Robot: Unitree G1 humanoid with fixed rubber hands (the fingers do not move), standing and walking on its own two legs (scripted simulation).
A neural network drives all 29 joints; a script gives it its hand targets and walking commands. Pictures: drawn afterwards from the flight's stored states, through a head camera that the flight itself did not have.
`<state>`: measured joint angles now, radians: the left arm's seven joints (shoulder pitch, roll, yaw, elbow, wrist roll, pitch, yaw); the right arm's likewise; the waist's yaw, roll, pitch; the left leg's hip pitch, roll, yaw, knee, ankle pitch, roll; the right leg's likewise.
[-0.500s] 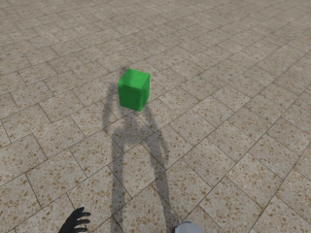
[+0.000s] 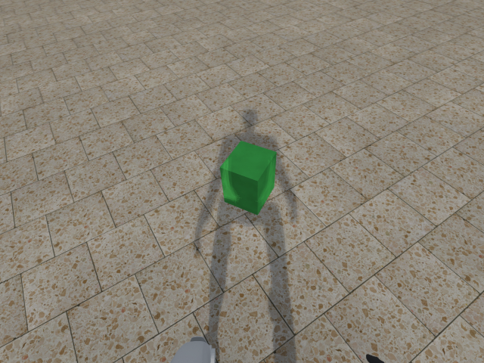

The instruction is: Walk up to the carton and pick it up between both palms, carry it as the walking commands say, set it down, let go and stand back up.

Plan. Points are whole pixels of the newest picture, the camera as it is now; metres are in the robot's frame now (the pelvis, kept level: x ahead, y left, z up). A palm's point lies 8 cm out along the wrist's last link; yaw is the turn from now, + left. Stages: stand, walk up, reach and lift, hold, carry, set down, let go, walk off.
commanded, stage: walk up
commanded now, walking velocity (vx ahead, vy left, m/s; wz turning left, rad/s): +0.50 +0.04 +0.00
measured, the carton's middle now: (249, 178) +1.08 +0.10 -0.65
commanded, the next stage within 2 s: none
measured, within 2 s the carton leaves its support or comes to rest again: neither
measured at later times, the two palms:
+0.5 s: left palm (144, 254) +0.37 +0.28 -0.14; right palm out of the picture +0.17 -0.19 -0.11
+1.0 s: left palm (151, 235) +0.40 +0.27 -0.11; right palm (349, 208) +0.54 -0.21 -0.15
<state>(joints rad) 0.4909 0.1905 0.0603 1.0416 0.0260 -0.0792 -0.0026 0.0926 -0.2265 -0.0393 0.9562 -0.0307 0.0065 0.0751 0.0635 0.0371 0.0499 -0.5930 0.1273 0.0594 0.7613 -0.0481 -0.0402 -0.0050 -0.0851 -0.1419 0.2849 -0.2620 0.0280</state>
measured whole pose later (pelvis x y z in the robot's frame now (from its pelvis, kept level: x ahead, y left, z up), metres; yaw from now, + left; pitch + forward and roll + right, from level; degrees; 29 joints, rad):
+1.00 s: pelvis +0.46 +0.02 +0.00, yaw +0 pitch -1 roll +3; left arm 0.41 0.17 0.05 1.05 0.03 -0.06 0.02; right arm 0.16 -0.24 -0.05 1.00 -0.03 0.03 0.03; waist 0.05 0.04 0.06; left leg -0.56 0.10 0.06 0.90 -0.16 -0.05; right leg -0.15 -0.11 -0.12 0.39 -0.22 0.00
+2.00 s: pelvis +0.60 +0.08 +0.00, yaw -6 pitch +2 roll +2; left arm 0.36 0.21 0.09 1.08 0.03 0.02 0.06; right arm 0.24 -0.26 -0.07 0.99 -0.06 0.05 0.01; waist 0.05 0.02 0.01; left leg -0.42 0.02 0.02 0.96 -0.32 -0.06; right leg -0.30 -0.05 0.04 0.41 -0.14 0.00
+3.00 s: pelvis +0.72 +0.23 -0.01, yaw -21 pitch +0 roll +0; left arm 0.35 0.16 0.02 1.12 0.01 -0.03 0.05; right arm 0.16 -0.19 -0.04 1.00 -0.01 0.00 -0.03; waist 0.05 -0.01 0.05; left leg -0.28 0.03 0.04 0.55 -0.26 0.01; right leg -0.02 0.03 -0.04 0.38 -0.36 -0.04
